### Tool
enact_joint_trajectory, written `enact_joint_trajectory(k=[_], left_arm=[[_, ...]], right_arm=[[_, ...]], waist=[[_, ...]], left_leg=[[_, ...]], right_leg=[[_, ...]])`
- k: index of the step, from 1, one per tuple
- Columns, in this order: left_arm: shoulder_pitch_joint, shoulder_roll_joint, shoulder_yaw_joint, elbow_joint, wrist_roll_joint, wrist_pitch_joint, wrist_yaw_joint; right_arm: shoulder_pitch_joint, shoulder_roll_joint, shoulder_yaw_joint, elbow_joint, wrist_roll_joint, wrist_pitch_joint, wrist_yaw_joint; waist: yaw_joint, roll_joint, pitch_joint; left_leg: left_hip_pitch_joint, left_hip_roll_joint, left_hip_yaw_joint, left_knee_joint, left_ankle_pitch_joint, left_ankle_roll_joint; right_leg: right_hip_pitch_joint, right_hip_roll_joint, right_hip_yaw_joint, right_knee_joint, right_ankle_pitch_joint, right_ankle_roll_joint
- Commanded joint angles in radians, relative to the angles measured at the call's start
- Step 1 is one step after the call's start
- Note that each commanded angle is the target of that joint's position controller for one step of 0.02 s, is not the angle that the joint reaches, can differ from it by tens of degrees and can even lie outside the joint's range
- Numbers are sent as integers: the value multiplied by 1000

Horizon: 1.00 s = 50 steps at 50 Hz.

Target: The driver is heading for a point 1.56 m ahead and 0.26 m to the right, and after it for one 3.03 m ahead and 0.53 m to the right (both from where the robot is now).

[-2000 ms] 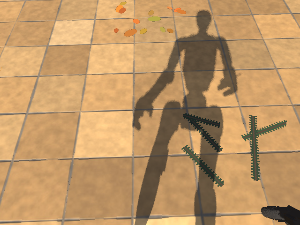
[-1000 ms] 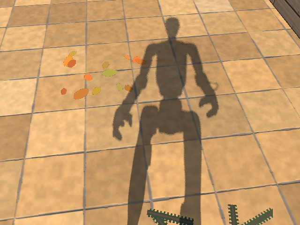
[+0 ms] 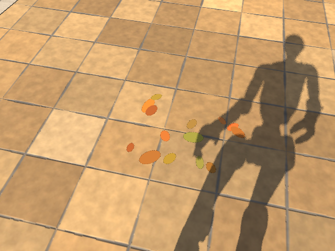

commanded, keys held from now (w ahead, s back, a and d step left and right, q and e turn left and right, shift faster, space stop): e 0.62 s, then no key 0.02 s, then q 0.36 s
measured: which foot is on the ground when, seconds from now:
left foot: down 0.00-0.22, up 0.24-0.68, down 0.70-1.00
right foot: down 0.00-0.70, up 0.72-0.92, down 0.94-1.00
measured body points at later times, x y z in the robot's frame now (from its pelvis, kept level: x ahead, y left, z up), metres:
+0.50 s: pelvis +0.02 -0.03 +0.01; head +0.05 -0.06 +0.46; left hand +0.23 +0.22 -0.08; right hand +0.11 -0.34 -0.10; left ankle +0.08 +0.13 -0.67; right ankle +0.03 -0.11 -0.73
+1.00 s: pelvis +0.03 +0.00 +0.00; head +0.06 +0.00 +0.45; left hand +0.26 +0.22 -0.10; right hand +0.08 -0.30 -0.10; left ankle +0.09 +0.11 -0.73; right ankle -0.03 -0.12 -0.73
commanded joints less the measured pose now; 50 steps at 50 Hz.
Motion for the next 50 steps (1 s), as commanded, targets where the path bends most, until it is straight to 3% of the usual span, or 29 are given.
enact_joint_trajectory(k=[1,3,5,8,10,11,12,13,14,15,16,17,19,23,27,31,34,35,36,37,38,39,41,44,46,48,49,50], left_arm=[[-42,117,34,-85,-4,-6,11],[-11,128,46,-86,2,9,12],[-12,119,53,-100,-4,21,5],[13,99,54,-103,-12,37,-7],[43,116,66,-99,-5,43,-12],[49,191,87,-115,1,42,-1],[70,312,110,-139,21,35,2],[119,271,94,-140,47,14,-2],[78,245,85,-144,41,-1,2],[33,231,84,-151,18,-5,11],[-2,217,78,-158,0,1,22],[-12,205,72,-161,-6,10,32],[-6,202,71,-168,-2,25,46],[0,214,79,-180,-5,42,62],[-22,223,86,-198,-1,53,59],[-41,223,91,-212,-6,62,50],[-66,180,73,-216,-13,70,55],[-16,134,57,-204,-1,67,57],[60,85,39,-189,26,60,53],[18,127,53,-202,25,51,55],[17,165,62,-184,36,47,58],[6,160,64,-170,36,45,55],[-29,126,59,-158,38,42,53],[-44,111,59,-144,11,26,52],[-33,127,67,-133,4,22,56],[-4,144,74,-132,10,20,58],[6,173,85,-115,13,21,57],[14,162,89,-116,15,23,54]], right_arm=[[37,-168,-61,-52,-2,-11,-8],[12,-173,-67,-60,11,-24,-15],[-4,-173,-69,-64,16,-31,-23],[-60,-192,-79,-64,31,-22,-25],[-42,-176,-79,-46,40,-14,-23],[15,-139,-74,-37,24,-16,-18],[-61,-87,-51,-103,-1,-19,-23],[-101,-113,-57,-103,9,-25,-28],[-88,-135,-64,-90,22,-26,-26],[-73,-144,-70,-68,19,-27,-30],[-75,-153,-75,-60,12,-28,-36],[-71,-151,-77,-56,13,-29,-36],[-47,-122,-70,-47,22,-33,-26],[-72,-100,-60,-46,24,-38,-17],[-82,-111,-62,-43,29,-49,-2],[-63,-123,-68,-39,35,-69,15],[21,-114,-67,-3,28,-82,32],[9,-134,-65,-11,9,-83,33],[-39,-173,-60,-40,-12,-79,30],[-71,-131,-41,-37,-46,-83,37],[-115,-86,-25,-45,-32,-91,43],[-125,-83,-23,-36,-11,-91,44],[-106,-140,-35,-23,22,-81,36],[-44,-204,-55,-21,33,-55,24],[-24,-210,-60,-27,41,-44,20],[-31,-191,-57,-40,43,-45,20],[-27,-177,-57,-58,46,-46,19],[-38,-178,-57,-62,46,-46,19]], waist=[[-42,207,-65],[-38,229,-74],[-42,204,-84],[-25,175,-97],[-13,132,-96],[-38,-66,-99],[-13,-317,-84],[38,-197,-162],[11,-124,-150],[-8,-64,-140],[-15,-51,-132],[-25,-63,-140],[-33,-78,-160],[-17,-94,-152],[-9,-133,-122],[-9,-150,-122],[-52,-133,-156],[-29,-65,-167],[37,150,-166],[32,249,-108],[28,193,-88],[23,176,-79],[-6,174,-54],[-27,175,-63],[-32,187,-88],[-19,168,-127],[-39,73,-149],[-25,35,-152]], left_leg=[[125,196,-174,-179,17,144],[128,273,-203,-155,212,186],[134,321,-195,-126,411,216],[101,283,-90,-73,434,177],[36,221,-2,32,276,107],[-76,129,102,235,54,22],[-339,-42,109,473,-413,-59],[-367,-37,-42,646,-489,-51],[-390,-16,-65,701,-423,-40],[-399,0,-65,687,-344,-37],[-407,13,-70,651,-277,-41],[-360,11,-68,633,-234,-49],[-315,-17,-49,590,-174,-64],[-278,-35,-53,384,-122,-81],[-179,-53,-59,246,-120,-75],[-99,-69,-62,112,-130,-52],[73,-38,-25,-152,88,-11],[157,59,-117,-203,182,24],[199,228,-304,-230,372,105],[61,309,-433,-259,351,246],[27,281,-414,-274,247,261],[42,223,-363,-265,172,225],[84,163,-330,-228,144,180],[120,114,-327,-175,237,173],[135,106,-356,-157,267,171],[90,94,-361,-114,316,156],[39,58,-299,-89,294,135],[0,22,-260,-40,241,111]], right_leg=[[-134,-2,-7,86,-107,4],[-150,-23,-32,217,-163,14],[-165,-48,-41,312,-265,17],[-69,-44,-95,199,-160,11],[53,-13,-91,21,33,-17],[144,-120,119,-97,291,-74],[222,-365,523,-194,519,-280],[268,-409,576,-200,517,-362],[271,-377,483,-169,515,-330],[269,-323,408,-151,474,-274],[267,-297,373,-145,462,-238],[238,-265,338,-147,474,-220],[232,-228,306,-153,478,-213],[236,-206,332,-164,330,-206],[152,-192,400,-180,181,-207],[150,-184,483,-157,211,-200],[134,-146,435,-81,229,-139],[81,-98,381,-29,90,-84],[4,22,242,122,-216,-23],[-27,44,180,185,-377,27],[10,-12,168,237,-342,68],[6,-23,143,214,-275,88],[-10,-36,110,132,-190,112],[34,9,39,-20,-111,104],[76,14,30,-83,-34,86],[156,-29,41,-76,48,57],[192,-45,41,-34,80,28],[211,-60,54,-49,95,0]])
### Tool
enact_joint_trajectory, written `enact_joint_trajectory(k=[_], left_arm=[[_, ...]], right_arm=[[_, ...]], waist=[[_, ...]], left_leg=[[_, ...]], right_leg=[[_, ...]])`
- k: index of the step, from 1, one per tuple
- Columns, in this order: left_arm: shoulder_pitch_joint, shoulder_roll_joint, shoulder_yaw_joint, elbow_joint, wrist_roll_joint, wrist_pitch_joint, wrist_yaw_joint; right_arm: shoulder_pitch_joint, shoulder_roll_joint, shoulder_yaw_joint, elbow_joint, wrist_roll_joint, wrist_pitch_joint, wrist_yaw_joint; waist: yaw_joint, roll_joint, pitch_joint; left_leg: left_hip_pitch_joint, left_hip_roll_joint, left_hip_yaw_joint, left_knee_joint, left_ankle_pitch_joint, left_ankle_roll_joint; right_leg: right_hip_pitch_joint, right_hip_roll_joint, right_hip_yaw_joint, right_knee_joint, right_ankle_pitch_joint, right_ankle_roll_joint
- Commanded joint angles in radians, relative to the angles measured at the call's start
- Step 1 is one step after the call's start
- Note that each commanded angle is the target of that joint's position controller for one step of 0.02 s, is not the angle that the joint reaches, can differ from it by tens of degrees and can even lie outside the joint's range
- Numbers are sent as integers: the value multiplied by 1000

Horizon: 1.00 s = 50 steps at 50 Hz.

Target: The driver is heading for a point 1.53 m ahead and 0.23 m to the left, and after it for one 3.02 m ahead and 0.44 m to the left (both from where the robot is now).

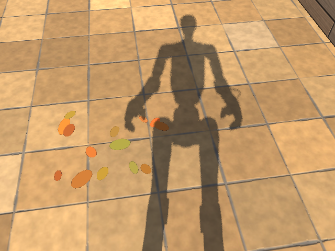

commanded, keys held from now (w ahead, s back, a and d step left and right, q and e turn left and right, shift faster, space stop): q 0.56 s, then e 0.24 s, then w+e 0.12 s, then e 0.08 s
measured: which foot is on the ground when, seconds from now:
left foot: down 0.00-0.04, up 0.06-0.30, down 0.32-1.00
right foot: down 0.00-0.32, up 0.34-0.74, down 0.76-0.98, up 1.00-1.00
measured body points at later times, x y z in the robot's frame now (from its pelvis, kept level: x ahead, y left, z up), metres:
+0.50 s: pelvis -0.02 +0.05 +0.00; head +0.02 +0.09 +0.45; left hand +0.04 +0.37 -0.12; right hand +0.20 -0.18 -0.07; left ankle -0.02 +0.13 -0.74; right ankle +0.00 -0.11 -0.65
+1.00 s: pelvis +0.02 +0.05 -0.01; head +0.03 +0.05 +0.44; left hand +0.05 +0.34 -0.12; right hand +0.22 -0.18 -0.10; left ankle -0.02 +0.14 -0.74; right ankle +0.05 -0.09 -0.74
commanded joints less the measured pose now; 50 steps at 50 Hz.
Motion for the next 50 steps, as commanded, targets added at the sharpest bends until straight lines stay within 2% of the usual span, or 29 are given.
enact_joint_trajectory(k=[1,2,3,4,5,6,7,10,12,14,15,16,17,18,19,21,24,29,34,37,38,39,40,42,45,46,48,49,50], left_arm=[[62,139,50,-41,7,-7,2],[71,155,55,-41,11,-2,4],[74,170,58,-41,15,-1,7],[45,159,51,-59,19,-7,15],[33,148,42,-72,21,-14,20],[-2,144,38,-79,13,-19,25],[-36,153,40,-78,0,-21,26],[-31,183,51,-67,-6,-5,25],[-9,198,57,-63,-10,6,20],[-7,203,56,-59,-29,5,14],[16,183,50,-49,-35,-1,9],[82,140,39,-28,-17,-9,0],[81,68,11,-74,47,-12,-8],[-33,122,24,-105,22,-18,1],[-58,147,33,-107,-7,-12,7],[-35,154,41,-79,2,-1,22],[0,133,39,-67,3,-2,16],[-23,102,23,-68,-2,-9,9],[-15,82,5,-58,-6,-16,-11],[18,64,-7,-46,-1,-29,-26],[12,97,-5,-57,11,-32,-24],[-1,181,10,-77,11,-32,-18],[-17,209,21,-62,-2,-31,-20],[9,140,4,-59,-4,-32,-18],[78,164,11,-55,-13,-33,-9],[77,167,13,-60,-17,-33,-4],[-1,145,10,-105,-16,-24,6],[-40,113,2,-136,-15,-23,9],[-42,72,-6,-162,-16,-24,10]], right_arm=[[-50,-157,-49,-105,8,-12,-5],[-47,-143,-46,-111,7,-8,-4],[-35,-131,-43,-119,3,-3,-1],[-31,-141,-50,-122,0,1,3],[-32,-173,-65,-124,-2,6,5],[-12,-172,-71,-117,3,15,6],[1,-146,-63,-112,4,25,9],[-39,-99,-37,-138,2,30,26],[-42,-118,-40,-156,11,30,42],[16,-138,-54,-146,8,34,44],[63,-153,-65,-131,2,37,35],[99,-206,-84,-132,-1,37,21],[104,-346,-106,-176,-11,34,4],[145,-308,-89,-184,-51,8,23],[109,-281,-81,-177,-52,-12,30],[22,-226,-66,-174,-15,-16,17],[-12,-205,-52,-183,-16,-5,-4],[4,-202,-55,-176,-15,7,-20],[-9,-131,-21,-147,-39,9,-3],[-12,-100,-1,-107,-39,0,10],[25,-102,0,-90,-48,-10,11],[63,-128,-8,-92,-61,-18,11],[58,-122,-12,-98,-61,-21,6],[-27,-126,-18,-111,-51,-17,-11],[-31,-86,-20,-123,-24,-30,-6],[-21,-75,-21,-121,-17,-47,1],[2,-74,-28,-115,-21,-72,6],[32,-105,-39,-109,-28,-76,5],[81,-153,-54,-97,-35,-73,3]], waist=[[28,-45,-131],[30,-112,-106],[31,-195,-91],[34,-250,-84],[35,-191,-68],[9,-128,-59],[-7,-110,-40],[26,-150,-50],[41,-178,-84],[12,-157,-106],[-5,-124,-118],[-4,27,-126],[30,349,-132],[-67,236,-222],[-44,145,-159],[-2,79,-100],[27,109,-120],[6,116,-129],[-20,137,-115],[17,99,-78],[4,64,-76],[-44,-42,-75],[-64,-143,-71],[-17,-161,-77],[-4,-219,20],[-10,-223,29],[-47,-179,20],[-61,-101,-4],[-53,55,-38]], left_leg=[[-63,62,-89,25,176,65],[-147,22,-31,96,96,38],[-219,-10,31,197,-39,13],[-265,3,75,378,-315,-7],[-300,35,74,563,-396,-28],[-302,63,63,626,-371,-40],[-306,86,71,579,-312,-48],[-208,105,159,403,-202,-61],[-119,94,199,271,-172,-48],[-15,61,246,91,-49,-20],[82,30,248,-9,29,7],[224,81,121,-92,246,50],[348,388,-317,-101,686,212],[269,462,-439,-162,610,367],[226,412,-359,-180,477,341],[171,314,-245,-182,287,241],[114,246,-179,-195,292,221],[155,235,-205,-190,171,226],[51,228,-177,-187,77,224],[-4,193,-135,-168,10,165],[-16,161,-112,-144,-9,119],[-17,96,-49,-77,-53,77],[31,28,53,-56,-59,33],[88,3,120,22,-146,10],[-11,-13,164,88,-238,25],[2,-5,155,67,-213,32],[107,34,114,-31,-127,51],[177,93,50,-87,-109,72],[250,204,-101,-170,-63,124]], right_leg=[[109,-87,54,-42,165,-67],[129,-152,122,-83,185,-114],[145,-269,227,-130,267,-187],[127,-389,309,-152,394,-270],[101,-441,322,-157,502,-315],[85,-420,262,-143,520,-297],[80,-369,182,-137,495,-252],[72,-285,26,-122,509,-211],[81,-289,-11,-98,509,-202],[68,-294,-40,-29,445,-173],[24,-267,-74,48,358,-134],[-104,-203,-159,233,168,-57],[-405,-59,-189,558,-408,51],[-439,-11,-17,723,-449,54],[-458,-34,7,774,-371,42],[-453,-70,19,712,-207,37],[-358,-37,5,660,-86,57],[-328,-25,14,418,-55,80],[-124,-62,-25,232,-62,63],[40,-50,-47,-58,124,24],[79,-87,9,-75,228,2],[67,-161,93,-45,400,-43],[-29,-170,134,-62,279,-104],[-106,-161,195,-142,-97,-124],[-149,-193,338,-224,-469,-167],[-158,-195,368,-228,-476,-176],[-210,-138,320,-145,-266,-140],[-256,-80,236,-18,-126,-96],[-328,14,100,186,-105,-39]])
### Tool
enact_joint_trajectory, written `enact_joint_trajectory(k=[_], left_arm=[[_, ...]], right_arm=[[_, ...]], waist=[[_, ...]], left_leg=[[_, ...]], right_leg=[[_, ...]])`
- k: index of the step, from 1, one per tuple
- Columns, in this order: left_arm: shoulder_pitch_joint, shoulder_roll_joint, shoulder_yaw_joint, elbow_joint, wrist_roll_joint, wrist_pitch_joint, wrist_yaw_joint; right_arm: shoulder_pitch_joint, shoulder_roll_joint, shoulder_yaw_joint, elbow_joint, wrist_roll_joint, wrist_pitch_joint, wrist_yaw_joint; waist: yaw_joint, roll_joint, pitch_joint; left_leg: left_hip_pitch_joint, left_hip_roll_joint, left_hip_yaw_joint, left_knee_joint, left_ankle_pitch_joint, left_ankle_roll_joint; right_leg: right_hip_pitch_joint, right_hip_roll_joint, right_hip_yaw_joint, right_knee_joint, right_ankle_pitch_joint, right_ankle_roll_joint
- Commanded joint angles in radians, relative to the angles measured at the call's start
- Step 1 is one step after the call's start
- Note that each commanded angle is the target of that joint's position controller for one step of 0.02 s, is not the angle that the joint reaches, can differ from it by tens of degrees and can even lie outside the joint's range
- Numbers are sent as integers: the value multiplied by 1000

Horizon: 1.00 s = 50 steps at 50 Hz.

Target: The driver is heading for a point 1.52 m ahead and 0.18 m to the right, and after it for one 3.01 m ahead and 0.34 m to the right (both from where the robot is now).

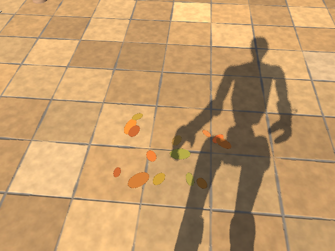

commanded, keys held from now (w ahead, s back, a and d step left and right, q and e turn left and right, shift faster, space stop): e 0.54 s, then q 0.28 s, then w+q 0.18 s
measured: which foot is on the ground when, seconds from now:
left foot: down 0.00-0.34, up 0.36-0.72, down 0.74-1.00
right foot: up 0.00-0.32, down 0.34-1.00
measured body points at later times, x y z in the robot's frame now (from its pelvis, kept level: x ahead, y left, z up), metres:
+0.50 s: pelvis +0.06 -0.06 +0.01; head +0.11 -0.09 +0.45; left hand +0.30 +0.16 -0.07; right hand +0.13 -0.37 -0.10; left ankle +0.07 +0.10 -0.65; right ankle +0.08 -0.15 -0.73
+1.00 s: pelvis +0.12 -0.05 +0.00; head +0.13 -0.05 +0.45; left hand +0.31 +0.18 -0.09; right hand +0.19 -0.34 -0.10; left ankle +0.15 +0.08 -0.73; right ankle +0.08 -0.15 -0.73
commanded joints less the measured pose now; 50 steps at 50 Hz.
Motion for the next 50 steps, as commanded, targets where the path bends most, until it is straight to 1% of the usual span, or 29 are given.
enact_joint_trajectory(k=[1,2,4,5,9,13,15,16,17,18,19,20,21,22,23,25,29,33,35,36,37,38,39,40,43,45,48,49,50], left_arm=[[-141,102,26,-180,3,-19,8],[-125,142,41,-180,8,-18,5],[-82,140,53,-154,-7,-4,-6],[-99,121,48,-156,-13,3,-11],[-166,60,23,-189,-20,15,-45],[-183,96,35,-217,-15,17,-70],[-123,122,54,-208,-9,20,-70],[-49,160,74,-188,-2,19,-60],[34,246,102,-190,-1,18,-39],[16,354,109,-230,29,9,-27],[44,272,76,-234,15,-3,-33],[-6,279,87,-216,34,-13,-41],[-71,241,82,-218,6,-18,-42],[-140,203,69,-226,-7,-10,-32],[-163,188,58,-235,-2,-7,-29],[-165,203,64,-234,11,0,-15],[-148,188,61,-218,13,7,4],[-131,125,29,-183,31,7,-10],[-143,88,8,-162,34,1,-20],[-96,73,1,-139,39,-7,-23],[-61,79,1,-129,53,-16,-23],[0,94,10,-129,57,-23,-22],[-47,111,15,-130,55,-23,-11],[-93,130,24,-136,45,-20,-3],[-106,98,27,-152,38,-9,8],[-114,69,28,-160,24,-27,-2],[-69,54,36,-149,8,-78,-24],[-21,74,46,-136,9,-92,-28],[57,118,62,-116,12,-101,-27]], right_arm=[[66,-210,-65,-51,-10,-18,3],[70,-176,-56,-54,-8,-18,0],[35,-148,-49,-58,2,-10,-10],[9,-153,-52,-57,11,-1,-14],[1,-181,-61,-34,9,36,-33],[-3,-219,-71,-16,29,45,-27],[-32,-219,-71,-14,49,34,-22],[-13,-191,-63,-4,50,24,-18],[18,-158,-50,-13,15,13,-13],[25,-81,-19,-63,-39,7,-11],[-5,-147,-35,-18,-34,13,0],[-12,-160,-35,-56,14,18,-5],[-43,-192,-48,-39,20,25,-19],[-65,-203,-53,-39,8,35,-30],[-53,-186,-51,-21,5,45,-33],[-30,-152,-43,-15,-5,41,-28],[-31,-107,-23,0,5,37,-22],[-61,-91,-12,-8,12,37,-5],[-35,-65,-5,2,10,29,7],[-50,-75,-4,-5,0,26,9],[-62,-133,-12,-26,-12,24,5],[-108,-208,-26,-37,-9,24,1],[-114,-182,-28,-35,-2,24,4],[-111,-156,-21,-36,0,23,7],[-63,-154,-23,-34,15,20,-1],[-1,-161,-28,-32,20,29,-10],[-27,-159,-33,-64,30,34,-19],[-73,-137,-28,-92,33,34,-19],[-127,-93,-17,-129,36,29,-18]], waist=[[-36,222,4],[-31,195,11],[-4,88,-22],[-7,87,-12],[-34,133,-32],[-34,156,-62],[15,144,-86],[48,102,-124],[79,-50,-175],[28,-273,-243],[83,-112,-277],[57,-178,-277],[37,-82,-154],[19,-88,-99],[-3,-86,-90],[-15,-88,-101],[2,-116,-145],[32,-144,-128],[0,-130,-101],[4,-103,-78],[31,-30,-67],[107,113,-44],[76,169,-36],[54,174,-11],[33,197,-32],[15,187,4],[49,183,30],[79,130,28],[114,18,27]], left_leg=[[203,389,-475,-256,160,196],[226,468,-516,-237,397,269],[272,427,-350,-184,614,239],[274,393,-267,-188,637,207],[211,302,-50,-206,639,165],[189,329,8,-147,635,137],[157,318,50,-31,657,93],[90,268,102,110,625,45],[-134,198,138,344,307,-41],[-413,36,74,650,-446,-110],[-381,74,-89,779,-495,-124],[-441,52,-102,777,-382,-121],[-460,98,-102,708,-287,-114],[-437,111,-104,635,-202,-116],[-350,99,-90,610,-164,-120],[-295,68,-75,518,-105,-133],[-222,66,-71,335,-58,-143],[-86,97,-56,184,-41,-123],[46,86,-31,-19,70,-95],[92,90,-48,-113,150,-77],[115,170,-149,-124,315,-45],[38,225,-225,-117,319,29],[-73,229,-268,-168,155,74],[-106,215,-280,-188,86,66],[-90,188,-314,-191,-128,61],[-100,198,-391,-229,-406,96],[-156,184,-446,-217,-457,111],[-235,142,-396,-150,-415,79],[-373,60,-279,25,-338,25]], right_leg=[[-351,40,-55,214,-198,4],[-422,-11,-40,405,-295,31],[-459,-49,-34,530,-241,56],[-468,-67,-50,489,-188,64],[-317,-59,-156,290,-15,80],[-172,-30,-216,93,54,31],[-46,3,-242,-58,151,-18],[102,31,-230,-146,256,-56],[336,-103,-26,-164,613,-128],[450,-411,439,-173,886,-366],[399,-403,345,-120,1139,-388],[319,-400,389,-211,719,-419],[243,-306,326,-256,446,-338],[156,-257,264,-267,364,-277],[69,-207,212,-273,384,-251],[33,-174,180,-271,410,-245],[48,-169,162,-247,368,-238],[-7,-183,169,-241,237,-230],[-54,-162,140,-224,144,-194],[-70,-132,120,-215,102,-147],[-86,-83,81,-154,38,-91],[-69,-2,-15,-125,-7,-41],[22,9,-60,-101,30,-4],[44,8,-72,-79,60,1],[28,33,-128,-33,-39,-10],[-36,49,-155,4,-128,-23],[18,17,-122,-64,-113,-54],[109,-28,-67,-133,-142,-76],[231,-124,79,-234,-248,-122]])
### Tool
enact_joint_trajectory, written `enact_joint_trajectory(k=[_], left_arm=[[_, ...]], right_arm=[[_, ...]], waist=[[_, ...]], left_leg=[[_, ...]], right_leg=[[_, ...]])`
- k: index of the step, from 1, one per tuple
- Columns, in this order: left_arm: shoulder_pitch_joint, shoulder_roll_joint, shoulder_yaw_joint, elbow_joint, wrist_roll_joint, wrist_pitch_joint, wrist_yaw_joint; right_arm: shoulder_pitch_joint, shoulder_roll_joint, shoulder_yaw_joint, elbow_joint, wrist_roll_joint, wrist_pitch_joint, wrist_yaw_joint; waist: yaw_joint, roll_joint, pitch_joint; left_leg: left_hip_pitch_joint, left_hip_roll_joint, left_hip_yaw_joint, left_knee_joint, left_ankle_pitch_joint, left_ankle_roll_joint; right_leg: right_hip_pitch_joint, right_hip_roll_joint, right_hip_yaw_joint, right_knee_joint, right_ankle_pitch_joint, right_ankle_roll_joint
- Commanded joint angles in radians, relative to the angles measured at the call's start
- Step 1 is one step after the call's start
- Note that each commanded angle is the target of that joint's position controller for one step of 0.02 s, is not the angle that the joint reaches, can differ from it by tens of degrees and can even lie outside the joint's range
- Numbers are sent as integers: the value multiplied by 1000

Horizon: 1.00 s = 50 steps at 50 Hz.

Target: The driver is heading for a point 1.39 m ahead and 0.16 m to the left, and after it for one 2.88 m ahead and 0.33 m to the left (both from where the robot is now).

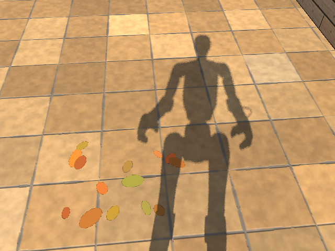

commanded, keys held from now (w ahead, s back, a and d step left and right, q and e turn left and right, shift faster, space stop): w+q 0.46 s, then w+e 0.54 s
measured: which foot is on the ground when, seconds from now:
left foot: down 0.00-0.00, up 0.02-0.36, down 0.38-0.96, up 0.98-1.00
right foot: down 0.00-0.38, up 0.40-0.92, down 0.94-1.00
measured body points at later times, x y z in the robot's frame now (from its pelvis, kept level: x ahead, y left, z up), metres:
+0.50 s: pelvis +0.20 +0.10 -0.01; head +0.24 +0.13 +0.44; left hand +0.20 +0.40 -0.12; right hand +0.45 -0.09 -0.09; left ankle +0.24 +0.19 -0.73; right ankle +0.13 -0.08 -0.63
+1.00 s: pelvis +0.50 +0.14 -0.01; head +0.54 +0.15 +0.44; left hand +0.67 +0.42 -0.09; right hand +0.58 -0.14 -0.13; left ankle +0.28 +0.21 -0.66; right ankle +0.61 +0.08 -0.73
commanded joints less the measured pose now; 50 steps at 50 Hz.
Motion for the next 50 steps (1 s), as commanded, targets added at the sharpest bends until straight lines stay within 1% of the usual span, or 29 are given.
enact_joint_trajectory(k=[1,2,3,5,8,11,14,16,17,18,19,20,21,22,23,24,25,27,31,34,36,41,44,45,46,47,48,49,50], left_arm=[[182,195,66,-17,1,-50,-9],[184,197,67,-9,10,-52,-11],[166,160,57,-14,1,-55,-4],[140,135,48,-10,-6,-50,8],[119,136,42,7,5,-43,14],[121,173,46,36,-5,-36,15],[136,220,56,62,-21,-31,9],[133,244,61,73,-29,-26,8],[127,256,65,77,-32,-22,10],[125,252,62,76,-33,-19,14],[140,224,50,61,-20,-25,19],[175,83,9,2,26,-34,15],[154,115,0,-32,0,-68,7],[47,199,23,-56,-40,-83,1],[18,193,16,-64,-44,-94,1],[35,179,14,-37,-25,-95,7],[60,179,17,-19,-11,-86,7],[101,160,15,16,-9,-58,0],[16,116,2,6,-4,-29,3],[-65,97,-6,-4,-12,-38,-10],[-132,80,-13,-21,-20,-44,-22],[-238,68,-19,-76,-25,-51,-61],[-225,80,-14,-101,-20,-51,-80],[-179,104,-3,-99,-17,-46,-79],[-71,145,19,-80,-17,-43,-74],[86,198,46,-53,-21,-40,-62],[220,315,78,-42,-11,-31,-45],[226,283,68,-43,-27,-34,-42],[219,209,49,-43,-22,-29,-36]], right_arm=[[-201,-59,-18,-177,17,-30,-2],[-208,-106,-32,-191,17,-39,-1],[-173,-121,-39,-177,19,-45,6],[-147,-99,-35,-155,17,-52,23],[-205,-72,-24,-164,11,-53,49],[-263,-34,-3,-183,10,-55,71],[-291,-56,-6,-195,15,-55,86],[-264,-95,-24,-199,12,-51,87],[-204,-123,-41,-186,8,-46,85],[-64,-164,-67,-147,8,-40,79],[107,-218,-99,-106,14,-28,62],[161,-328,-117,-96,20,-23,40],[168,-322,-103,-137,8,-44,47],[129,-244,-84,-122,0,-60,53],[89,-214,-74,-113,-1,-69,52],[16,-177,-62,-115,-4,-73,50],[-32,-145,-50,-120,-17,-78,50],[-60,-122,-41,-103,-27,-90,48],[-9,-140,-40,-31,-22,-114,42],[6,-144,-36,-2,-23,-114,33],[34,-162,-39,21,-22,-115,29],[99,-176,-46,79,-15,-91,23],[90,-197,-51,83,-13,-66,11],[85,-213,-55,78,-14,-58,3],[78,-223,-56,72,-18,-48,-4],[62,-220,-51,60,-18,-46,-13],[139,-141,-22,14,-40,-68,-10],[162,-90,4,11,-48,-103,12],[65,-180,-19,-11,-6,-131,32]], waist=[[103,-170,44],[86,-181,102],[61,-120,110],[51,-100,92],[66,-100,90],[85,-105,81],[82,-121,81],[41,-135,57],[-5,-136,11],[-87,-113,-68],[-167,-76,-146],[-111,219,-215],[-124,219,-418],[-144,111,-271],[-111,83,-152],[-59,8,-99],[-20,32,-73],[12,58,-62],[-13,34,17],[-49,34,47],[-81,29,69],[-120,5,107],[-86,37,56],[-57,64,4],[4,76,-70],[94,55,-156],[96,-129,-313],[70,-238,-443],[116,-141,-365]], left_leg=[[-473,-41,10,192,-166,16],[-597,15,0,370,-218,11],[-633,51,-21,459,-165,13],[-657,89,-4,498,-33,6],[-568,107,80,402,94,-29],[-445,111,145,220,196,-39],[-316,85,203,85,220,-10],[-219,44,235,36,190,35],[-117,6,260,4,182,65],[84,-39,278,-40,216,102],[353,-33,209,-36,217,140],[630,231,-276,-120,80,262],[719,382,-765,-331,-174,396],[638,356,-653,-379,-189,339],[493,317,-509,-379,-107,310],[349,281,-384,-366,33,276],[245,247,-293,-374,170,261],[139,225,-197,-414,326,262],[91,205,-32,-474,428,242],[112,171,70,-496,408,188],[141,187,99,-518,386,170],[361,257,141,-465,487,166],[447,270,178,-330,865,140],[459,264,193,-240,1075,127],[440,248,214,-85,1219,112],[299,220,246,138,1155,76],[-96,113,267,531,676,11],[-377,-70,108,776,-188,-28],[-491,5,4,815,-137,-11]], right_leg=[[316,-333,511,-348,-346,-169],[301,-453,643,-374,-286,-248],[308,-453,597,-360,-230,-257],[346,-384,414,-367,-85,-199],[280,-307,166,-397,200,-149],[228,-277,22,-392,292,-127],[205,-294,-45,-379,347,-106],[226,-315,-88,-301,598,-86],[232,-310,-129,-191,791,-68],[184,-285,-176,-7,908,-42],[6,-254,-187,237,800,-6],[-374,-114,-177,627,-69,58],[-513,-20,78,828,-249,63],[-617,-72,114,847,-138,52],[-608,-113,95,777,-47,33],[-537,-161,87,698,23,31],[-462,-191,89,636,68,32],[-380,-203,68,604,109,44],[-439,-206,54,451,274,71],[-425,-179,40,249,474,57],[-411,-155,25,147,537,46],[-509,-117,22,14,451,2],[-445,-61,-49,-9,286,-42],[-362,-22,-86,4,227,-62],[-216,17,-106,-1,202,-89],[49,8,-57,-51,283,-136],[490,-252,350,-20,311,-287],[703,-410,820,-176,208,-428],[674,-367,723,-217,105,-361]])
Keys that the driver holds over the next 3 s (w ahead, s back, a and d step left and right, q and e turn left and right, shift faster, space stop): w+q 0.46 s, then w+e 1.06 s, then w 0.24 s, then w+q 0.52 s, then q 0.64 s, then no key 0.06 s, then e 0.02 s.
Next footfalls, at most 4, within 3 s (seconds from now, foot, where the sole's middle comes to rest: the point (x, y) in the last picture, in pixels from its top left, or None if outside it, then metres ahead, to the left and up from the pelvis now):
0.38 left None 0.28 0.20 -0.77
0.94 right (155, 220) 0.65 0.09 -0.77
1.40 left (109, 167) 0.91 0.31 -0.77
1.90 right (178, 137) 1.10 -0.01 -0.77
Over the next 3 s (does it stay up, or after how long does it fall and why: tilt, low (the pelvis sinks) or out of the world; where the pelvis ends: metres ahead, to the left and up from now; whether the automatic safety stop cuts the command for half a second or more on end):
stays up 1.38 0.09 0.01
